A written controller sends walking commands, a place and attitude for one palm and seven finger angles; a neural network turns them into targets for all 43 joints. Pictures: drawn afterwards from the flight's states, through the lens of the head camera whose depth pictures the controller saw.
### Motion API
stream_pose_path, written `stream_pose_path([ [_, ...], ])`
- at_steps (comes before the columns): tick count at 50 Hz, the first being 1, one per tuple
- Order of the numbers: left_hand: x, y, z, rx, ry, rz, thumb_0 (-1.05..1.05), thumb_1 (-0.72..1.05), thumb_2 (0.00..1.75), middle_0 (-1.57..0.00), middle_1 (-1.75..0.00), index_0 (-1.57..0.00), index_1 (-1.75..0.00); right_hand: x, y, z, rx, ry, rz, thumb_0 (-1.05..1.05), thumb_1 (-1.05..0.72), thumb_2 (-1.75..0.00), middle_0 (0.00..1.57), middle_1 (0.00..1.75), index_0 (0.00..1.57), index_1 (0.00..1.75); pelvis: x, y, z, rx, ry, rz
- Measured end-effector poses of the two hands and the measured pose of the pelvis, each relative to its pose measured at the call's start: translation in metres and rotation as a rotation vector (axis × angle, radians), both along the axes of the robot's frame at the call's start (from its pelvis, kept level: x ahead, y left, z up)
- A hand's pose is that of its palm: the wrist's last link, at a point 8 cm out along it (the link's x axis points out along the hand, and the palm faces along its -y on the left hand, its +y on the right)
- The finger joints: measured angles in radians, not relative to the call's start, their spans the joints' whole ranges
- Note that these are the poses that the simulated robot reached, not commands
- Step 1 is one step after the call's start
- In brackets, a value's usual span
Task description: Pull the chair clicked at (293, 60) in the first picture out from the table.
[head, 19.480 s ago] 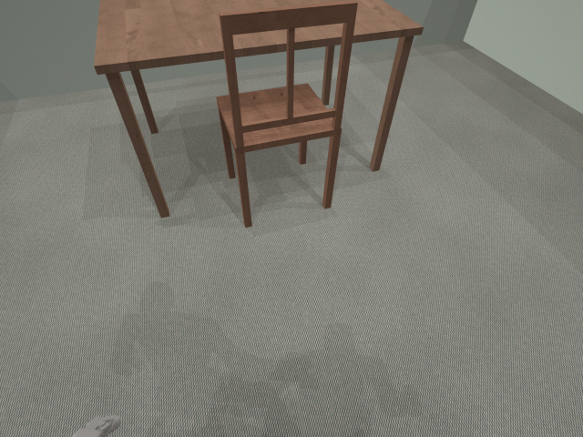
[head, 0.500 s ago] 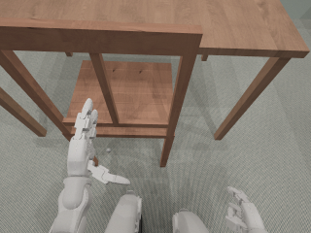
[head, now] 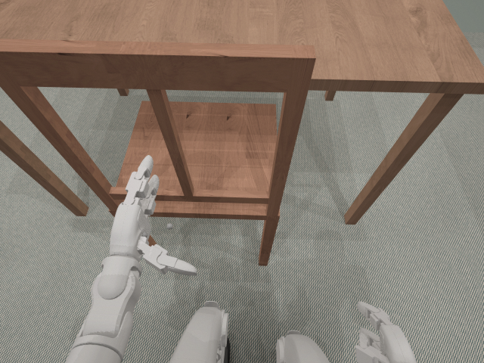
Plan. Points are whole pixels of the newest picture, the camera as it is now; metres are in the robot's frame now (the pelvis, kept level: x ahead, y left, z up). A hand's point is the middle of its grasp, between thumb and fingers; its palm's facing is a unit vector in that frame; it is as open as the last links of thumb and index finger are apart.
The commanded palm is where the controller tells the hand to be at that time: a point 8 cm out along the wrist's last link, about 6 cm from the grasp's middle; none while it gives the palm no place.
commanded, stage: aim the fingers beside a spindle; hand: left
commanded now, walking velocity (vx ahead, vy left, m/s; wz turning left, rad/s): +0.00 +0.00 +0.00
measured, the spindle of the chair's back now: (175, 151) +0.46 +0.16 +0.03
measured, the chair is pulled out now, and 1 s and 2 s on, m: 0.00 0.00 0.00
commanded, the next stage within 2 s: push the fingers through the gap in 0.84 s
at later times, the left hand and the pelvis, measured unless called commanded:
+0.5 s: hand (194, 244) +0.30 +0.10 +0.00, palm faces -0.07 -1.00 +0.04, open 16.9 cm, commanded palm +0.30 +0.18 +0.03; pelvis +0.00 +0.00 +0.00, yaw -1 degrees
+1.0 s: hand (152, 208) +0.33 +0.16 +0.05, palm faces +0.11 -0.99 -0.10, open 16.9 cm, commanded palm +0.30 +0.19 +0.03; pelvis +0.00 +0.01 -0.01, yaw -1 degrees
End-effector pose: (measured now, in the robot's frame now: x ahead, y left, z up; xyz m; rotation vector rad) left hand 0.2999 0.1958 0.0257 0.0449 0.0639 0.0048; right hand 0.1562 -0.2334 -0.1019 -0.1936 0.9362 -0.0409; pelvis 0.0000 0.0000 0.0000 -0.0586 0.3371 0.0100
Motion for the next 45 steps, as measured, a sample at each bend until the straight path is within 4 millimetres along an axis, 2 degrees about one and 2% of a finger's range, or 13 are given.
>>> stream_pose_path([
  [3,-0.012,-0.03,-0.037,-0.072,0.183,-0.095,-0.01,-0.5,0.3,-0.05,-0.08,-0.05,-0.08,0.002,0.0,0.008,-0.014,-0.02,-0.013,0.01,-0.9,-0.9,0.2,0.3,0.2,0.3,0.002,0.002,0.003,0.002,0.014,-0.006],
  [5,-0.018,-0.044,-0.042,-0.092,0.178,-0.109,-0.01,-0.49,0.3,-0.05,-0.08,-0.06,-0.08,0.004,-0.001,0.012,-0.037,-0.043,-0.017,0.01,-0.9,-0.9,0.2,0.3,0.2,0.3,0.003,0.002,0.002,0.001,0.023,-0.015],
  [8,-0.016,-0.035,-0.01,-0.056,-0.008,-0.043,-0.02,-0.49,0.3,-0.06,-0.09,-0.06,-0.08,0.003,-0.004,0.013,-0.055,-0.055,-0.018,0.01,-0.9,-0.9,0.2,0.3,0.2,0.3,0.004,0.001,0.0,0.0,0.021,-0.025],
  [11,-0.007,-0.003,0.032,0.024,-0.23,0.074,-0.02,-0.49,0.3,-0.07,-0.09,-0.07,-0.08,0.001,-0.003,0.007,-0.044,-0.031,-0.001,0.01,-0.9,-0.9,0.2,0.3,0.2,0.3,0.004,0.0,-0.002,0.0,0.017,-0.024],
  [13,0.0,0.015,0.041,0.069,-0.265,0.116,-0.02,-0.5,0.3,-0.07,-0.09,-0.07,-0.08,0.0,-0.001,0.001,-0.026,-0.009,0.015,0.01,-0.9,-0.9,0.2,0.3,0.2,0.3,0.004,-0.001,-0.003,-0.001,0.017,-0.017],
  [16,0.006,0.02,0.019,0.047,-0.104,0.073,-0.01,-0.5,0.3,-0.06,-0.08,-0.06,-0.08,0.0,0.002,-0.002,0.001,0.012,0.01,0.01,-0.9,-0.9,0.2,0.3,0.2,0.3,0.004,0.001,-0.001,-0.001,0.01,-0.006],
  [22,-0.019,-0.037,-0.044,-0.103,0.199,-0.113,-0.01,-0.49,0.3,-0.05,-0.08,-0.05,-0.08,0.007,0.003,0.012,-0.034,-0.032,-0.009,0.01,-0.9,-0.9,0.2,0.3,0.2,0.3,0.005,0.005,0.004,-0.003,0.022,-0.011],
  [25,-0.018,-0.038,-0.021,-0.08,0.041,-0.076,-0.02,-0.49,0.3,-0.06,-0.08,-0.06,-0.08,0.008,-0.001,0.015,-0.064,-0.058,-0.01,0.01,-0.9,-0.9,0.2,0.3,0.2,0.3,0.005,0.004,0.001,-0.007,0.023,-0.019],
  [29,-0.004,0.0,0.033,0.028,-0.248,0.071,-0.02,-0.5,0.3,-0.07,-0.09,-0.07,-0.08,0.005,0.0,0.008,-0.051,-0.035,0.01,0.01,-0.9,-0.9,0.2,0.3,0.2,0.3,0.004,0.003,-0.003,-0.006,0.018,-0.02],
  [31,0.003,0.017,0.039,0.066,-0.262,0.109,-0.01,-0.5,0.3,-0.06,-0.09,-0.07,-0.08,0.004,0.002,0.002,-0.03,-0.014,0.022,0.01,-0.9,-0.9,0.2,0.3,0.2,0.3,0.003,0.003,-0.004,-0.008,0.018,-0.014],
  [34,0.006,0.019,0.016,0.033,-0.079,0.063,-0.01,-0.49,0.3,-0.05,-0.08,-0.06,-0.08,0.003,0.007,0.0,0.004,0.005,0.01,0.01,-0.9,-0.9,0.2,0.3,0.2,0.3,0.002,0.005,-0.001,-0.006,0.007,-0.006],
  [40,-0.025,-0.033,-0.043,-0.104,0.195,-0.102,-0.01,-0.49,0.3,-0.05,-0.08,-0.05,-0.08,0.007,0.008,0.015,-0.032,-0.042,-0.007,0.01,-0.9,-0.9,0.2,0.3,0.2,0.3,0.004,0.008,0.005,-0.007,0.016,-0.011],
  [45,-0.017,-0.014,0.013,-0.024,-0.154,0.011,-0.02,-0.5,0.3,-0.06,-0.09,-0.07,-0.08,0.005,0.004,0.012,-0.064,-0.056,0.008,0.01,-0.9,-0.9,0.2,0.3,0.2,0.3,0.001,0.006,-0.002,-0.012,0.013,-0.018],
])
